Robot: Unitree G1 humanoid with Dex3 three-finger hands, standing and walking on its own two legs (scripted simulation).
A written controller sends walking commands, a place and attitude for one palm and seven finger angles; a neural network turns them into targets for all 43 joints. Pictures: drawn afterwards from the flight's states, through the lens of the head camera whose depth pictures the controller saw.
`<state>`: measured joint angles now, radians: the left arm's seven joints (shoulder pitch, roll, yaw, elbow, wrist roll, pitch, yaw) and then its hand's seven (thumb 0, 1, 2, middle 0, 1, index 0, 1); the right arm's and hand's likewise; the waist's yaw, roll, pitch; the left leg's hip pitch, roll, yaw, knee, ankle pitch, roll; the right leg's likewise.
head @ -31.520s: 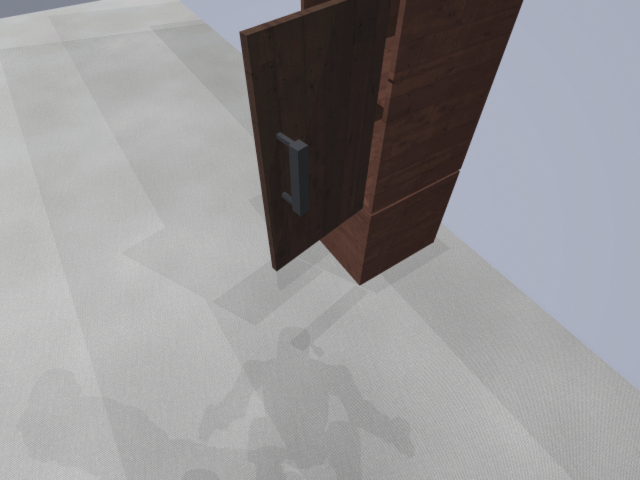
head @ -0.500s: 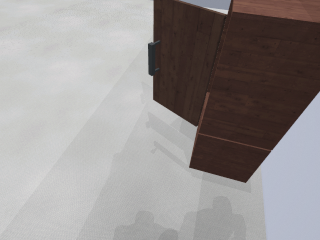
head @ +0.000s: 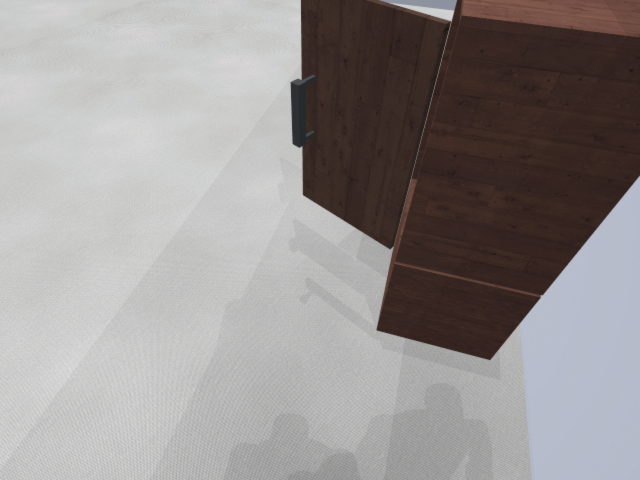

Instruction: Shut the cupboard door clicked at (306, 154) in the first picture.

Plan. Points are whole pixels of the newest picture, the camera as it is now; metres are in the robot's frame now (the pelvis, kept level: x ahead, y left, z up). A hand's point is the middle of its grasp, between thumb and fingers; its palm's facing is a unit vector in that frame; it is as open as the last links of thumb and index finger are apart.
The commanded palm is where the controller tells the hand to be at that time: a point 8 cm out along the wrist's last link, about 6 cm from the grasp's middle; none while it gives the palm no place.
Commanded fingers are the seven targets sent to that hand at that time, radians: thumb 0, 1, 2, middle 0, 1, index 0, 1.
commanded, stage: walk to a spot facing it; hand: left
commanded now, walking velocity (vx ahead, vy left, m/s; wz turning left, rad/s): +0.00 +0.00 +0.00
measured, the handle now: (305, 111) +0.94 +0.09 -0.03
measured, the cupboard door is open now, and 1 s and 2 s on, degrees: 64 64 64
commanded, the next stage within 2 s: none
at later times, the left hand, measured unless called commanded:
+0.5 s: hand out of the picture +0.02 +0.22 -0.19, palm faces +0.22 -0.95 -0.22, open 7.4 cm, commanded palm none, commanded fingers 0.00 0.90 0.90 -0.20 -0.30 -0.20 -0.30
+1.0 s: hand out of the picture -0.02 +0.17 -0.16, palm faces +0.46 -0.83 -0.30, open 7.4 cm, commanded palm none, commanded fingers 0.00 0.90 0.90 -0.20 -0.30 -0.20 -0.30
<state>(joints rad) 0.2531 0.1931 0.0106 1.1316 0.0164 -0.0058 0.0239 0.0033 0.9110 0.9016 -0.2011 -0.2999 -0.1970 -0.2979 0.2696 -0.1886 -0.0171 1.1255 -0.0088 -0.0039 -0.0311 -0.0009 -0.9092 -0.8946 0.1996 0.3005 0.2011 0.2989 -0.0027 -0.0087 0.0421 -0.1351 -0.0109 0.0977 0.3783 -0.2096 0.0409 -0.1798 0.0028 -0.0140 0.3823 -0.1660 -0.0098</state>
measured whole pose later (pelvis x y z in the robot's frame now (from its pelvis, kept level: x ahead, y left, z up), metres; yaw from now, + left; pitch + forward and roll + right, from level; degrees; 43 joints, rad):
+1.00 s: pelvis +0.01 -0.05 -0.01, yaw +31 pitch +1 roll +2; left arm 0.18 0.21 0.04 0.89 0.02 0.03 0.03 0.01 0.91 0.90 -0.20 -0.30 -0.20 -0.30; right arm 0.19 -0.28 -0.10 0.92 -0.02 0.08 0.01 0.00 -0.91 -0.89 0.20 0.30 0.20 0.30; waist -0.04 0.02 0.10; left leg -0.54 -0.03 -0.03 1.12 -0.41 -0.06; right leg -0.19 -0.06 -0.05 0.50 -0.32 0.00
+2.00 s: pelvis +0.16 +0.09 +0.00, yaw +70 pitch +1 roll +0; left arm 0.38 0.15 0.04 0.98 0.03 -0.06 0.01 0.00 0.91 0.90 -0.20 -0.30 -0.20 -0.30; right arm 0.15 -0.23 -0.07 0.95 -0.03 0.04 0.04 0.00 -0.91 -0.90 0.19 0.30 0.20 0.30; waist 0.01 0.00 0.09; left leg -0.61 0.08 0.07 0.95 -0.22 -0.01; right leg -0.03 -0.09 -0.35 0.35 -0.32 0.01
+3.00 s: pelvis +0.27 +0.47 +0.00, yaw +73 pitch +1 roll +1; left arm 0.25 0.19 0.06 1.00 0.02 -0.02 0.02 -0.01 0.94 0.90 -0.20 -0.30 -0.20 -0.30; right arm 0.16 -0.16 -0.05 0.98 -0.02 0.01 -0.03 0.00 -0.91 -0.89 0.20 0.30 0.20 0.30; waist 0.01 0.00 0.09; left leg -0.54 0.07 -0.01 1.01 -0.35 -0.06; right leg -0.26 0.06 -0.01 0.42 -0.17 -0.08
